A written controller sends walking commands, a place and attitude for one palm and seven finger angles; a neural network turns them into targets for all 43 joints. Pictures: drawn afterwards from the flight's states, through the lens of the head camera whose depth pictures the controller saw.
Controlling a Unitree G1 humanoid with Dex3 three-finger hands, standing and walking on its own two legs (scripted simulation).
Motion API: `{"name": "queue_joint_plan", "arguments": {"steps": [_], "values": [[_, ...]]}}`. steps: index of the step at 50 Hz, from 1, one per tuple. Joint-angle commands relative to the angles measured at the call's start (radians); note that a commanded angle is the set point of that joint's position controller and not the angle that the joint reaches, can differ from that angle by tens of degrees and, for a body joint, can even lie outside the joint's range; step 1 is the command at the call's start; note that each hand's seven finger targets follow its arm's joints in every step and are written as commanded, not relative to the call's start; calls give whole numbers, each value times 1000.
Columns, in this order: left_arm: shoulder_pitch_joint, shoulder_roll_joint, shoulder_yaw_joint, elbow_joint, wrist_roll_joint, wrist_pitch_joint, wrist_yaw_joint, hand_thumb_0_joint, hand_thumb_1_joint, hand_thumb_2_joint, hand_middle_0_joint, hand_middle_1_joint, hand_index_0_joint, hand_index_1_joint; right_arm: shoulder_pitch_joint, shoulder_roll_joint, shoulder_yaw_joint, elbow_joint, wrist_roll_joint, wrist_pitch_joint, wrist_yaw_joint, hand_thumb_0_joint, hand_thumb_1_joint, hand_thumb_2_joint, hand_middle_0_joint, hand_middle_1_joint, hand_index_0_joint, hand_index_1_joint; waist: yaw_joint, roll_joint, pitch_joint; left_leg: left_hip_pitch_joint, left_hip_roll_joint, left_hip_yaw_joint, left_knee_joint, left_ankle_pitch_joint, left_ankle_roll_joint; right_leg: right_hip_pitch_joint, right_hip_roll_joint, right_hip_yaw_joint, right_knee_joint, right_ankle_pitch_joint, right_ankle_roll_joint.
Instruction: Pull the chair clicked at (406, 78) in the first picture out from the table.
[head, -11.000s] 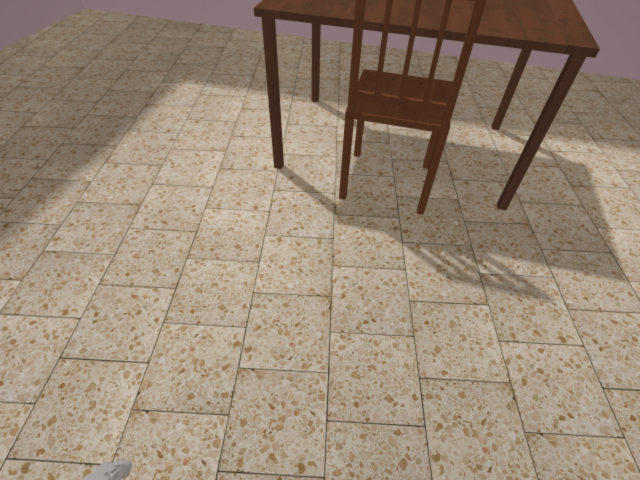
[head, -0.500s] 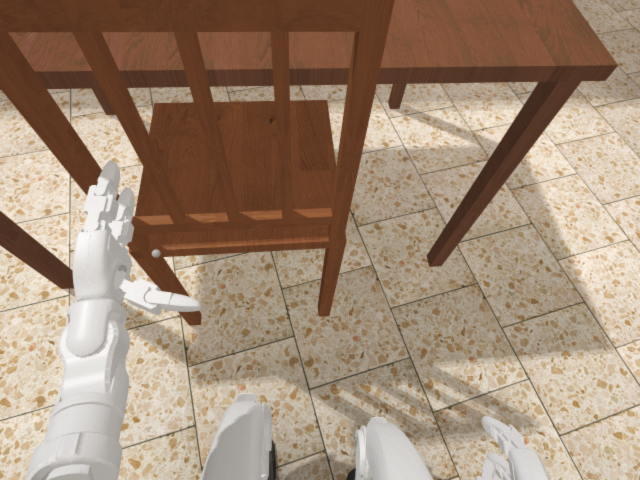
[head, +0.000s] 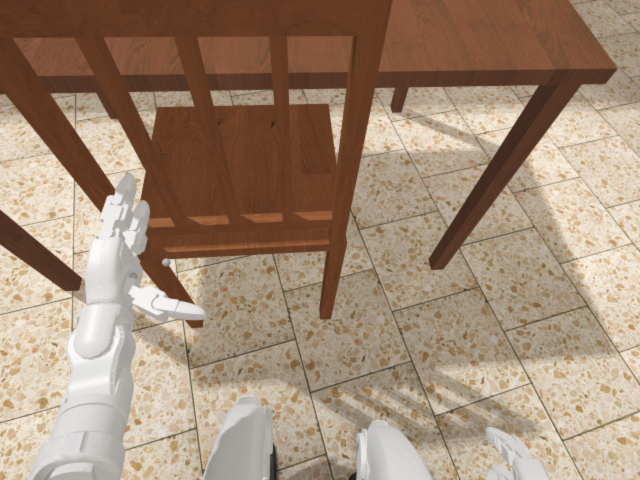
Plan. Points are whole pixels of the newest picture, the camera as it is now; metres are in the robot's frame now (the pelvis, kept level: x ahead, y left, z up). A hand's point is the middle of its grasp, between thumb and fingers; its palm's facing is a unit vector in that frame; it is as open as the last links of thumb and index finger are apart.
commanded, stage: aim the fingers beside a spindle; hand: left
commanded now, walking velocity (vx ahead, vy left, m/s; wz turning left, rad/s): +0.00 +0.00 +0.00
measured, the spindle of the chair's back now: (216, 151) +0.52 +0.15 +0.06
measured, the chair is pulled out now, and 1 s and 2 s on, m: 0.00 0.00 0.00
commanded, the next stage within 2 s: none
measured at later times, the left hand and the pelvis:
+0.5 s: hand (167, 271) +0.36 +0.20 +0.02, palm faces +0.10 -0.99 -0.03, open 16.9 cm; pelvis +0.00 +0.00 +0.00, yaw +0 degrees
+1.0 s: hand (158, 253) +0.38 +0.21 +0.03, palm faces +0.11 -0.99 -0.05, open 16.9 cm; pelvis +0.00 +0.00 +0.00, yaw +0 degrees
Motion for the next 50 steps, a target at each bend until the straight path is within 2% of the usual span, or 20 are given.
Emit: {"name": "queue_joint_plan", "arguments": {"steps": [1,4,6,12,13,15,18,21,24,26,29,31,33,35,36,39,40,41,46,50], "values": [[-269,188,68,-277,-8,-85,5,0,-500,300,-60,-80,-60,-80,42,-151,-67,-115,-2,-43,-16,0,-900,-900,200,300,200,300,-2,66,-391,434,-38,-33,-128,183,20,40,18,45,-203,255,-13],[-242,242,121,-397,5,-128,55,0,-500,300,-60,-80,-60,-80,41,-142,-67,-122,-12,-48,-11,0,-900,-900,200,300,200,300,24,124,-478,538,-34,-40,-139,281,11,72,22,39,-188,316,-18],[-229,252,130,-401,15,-133,77,0,-500,300,-60,-80,-60,-80,41,-139,-63,-118,-16,-46,-12,0,-900,-900,200,300,200,300,19,118,-483,542,-31,-43,-136,305,11,72,24,38,-179,339,-15],[-115,113,31,-167,-1,-45,20,0,-500,300,-60,-80,-60,-80,42,-147,-61,-108,-1,-32,-5,0,-900,-900,200,300,200,300,-25,-28,-308,360,-41,-17,-134,161,21,68,23,43,-222,279,-1],[-88,115,40,-126,-10,-31,2,0,-500,300,-60,-80,-60,-80,43,-151,-61,-111,4,-29,-6,0,-900,-900,200,300,200,300,-18,-59,-280,327,-44,-13,-136,134,22,78,23,48,-234,261,-1],[-114,82,0,-152,-24,-32,-27,0,-500,300,-60,-80,-60,-80,39,-152,-61,-122,11,-34,-8,0,-900,-900,200,300,200,300,-26,-56,-282,325,-46,-15,-129,128,27,73,22,52,-235,252,-3],[-193,150,46,-263,-28,-72,-24,0,-500,300,-60,-80,-60,-80,34,-151,-67,-123,7,-41,-14,0,-900,-900,200,300,200,300,-11,2,-354,372,-44,-18,-121,166,27,80,20,57,-219,274,-7],[-259,214,86,-446,-17,-136,17,0,-500,300,-60,-80,-60,-80,39,-144,-70,-121,-8,-58,-16,0,-900,-900,200,300,200,300,10,132,-478,526,-36,-38,-130,261,17,62,23,47,-193,306,-14],[-210,218,96,-441,3,-147,56,0,-500,300,-60,-80,-60,-80,38,-135,-63,-106,-14,-62,-15,0,-900,-900,200,300,200,300,5,129,-460,548,-31,-44,-135,300,12,62,26,36,-187,328,-15],[-176,194,86,-348,13,-118,62,0,-500,300,-60,-80,-60,-80,38,-137,-60,-98,-15,-57,-14,0,-900,-900,200,300,200,300,-9,75,-403,488,-32,-44,-134,258,14,49,25,30,-189,308,-10],[-112,144,60,-170,4,-51,27,0,-500,300,-60,-80,-60,-80,38,-146,-59,-98,-4,-43,-11,0,-900,-900,200,300,200,300,-14,3,-296,369,-41,-27,-140,145,17,46,26,36,-218,243,-6],[-114,134,49,-128,-7,-27,-3,0,-500,300,-60,-80,-60,-80,33,-154,-57,-110,5,-37,-11,0,-900,-900,200,300,200,300,-14,-15,-278,340,-43,-21,-139,117,20,45,23,40,-226,223,-7],[-113,126,44,-156,-23,-21,-25,0,-500,300,-60,-80,-60,-80,33,-155,-62,-124,9,-37,-11,0,-900,-900,200,300,200,300,-3,-23,-314,342,-46,-17,-134,137,23,76,21,47,-226,247,-8],[-141,134,37,-256,-34,-50,-30,0,-500,300,-60,-80,-60,-80,29,-149,-63,-139,8,-44,-10,0,-900,-900,200,300,200,300,4,32,-363,395,-43,-23,-134,178,23,73,23,46,-212,271,-13],[-174,142,35,-319,-30,-69,-23,0,-500,300,-60,-80,-60,-80,28,-148,-66,-138,4,-49,-10,0,-900,-900,200,300,200,300,1,60,-408,448,-39,-28,-135,208,21,63,21,42,-208,285,-12],[-229,218,100,-394,-19,-115,24,0,-500,300,-60,-80,-60,-80,37,-146,-67,-117,-7,-57,-16,0,-900,-900,200,300,200,300,2,76,-431,494,-33,-42,-134,231,17,52,26,39,-202,279,-12],[-259,231,101,-415,-13,-128,39,0,-500,300,-60,-80,-60,-80,40,-147,-64,-111,-10,-59,-20,0,-900,-900,200,300,200,300,-12,73,-426,494,-31,-49,-131,234,19,37,30,36,-193,276,-11],[-251,229,103,-409,-3,-132,49,0,-500,300,-60,-80,-60,-80,39,-143,-62,-108,-13,-61,-19,0,-900,-900,200,300,200,300,-2,105,-439,505,-33,-49,-133,232,15,33,28,39,-192,268,-12],[-214,159,51,-217,18,-79,40,0,-500,300,-60,-80,-60,-80,43,-151,-59,-92,-9,-52,-18,0,-900,-900,200,300,200,300,-27,46,-335,432,-34,-46,-140,143,14,-8,27,27,-205,212,-10],[-203,75,-27,-159,1,-30,-2,0,-500,300,-60,-80,-60,-80,46,-156,-60,-112,2,-44,-13,0,-900,-900,200,300,200,300,-30,22,-321,411,-39,-45,-145,108,17,-12,25,24,-214,190,-12]]}}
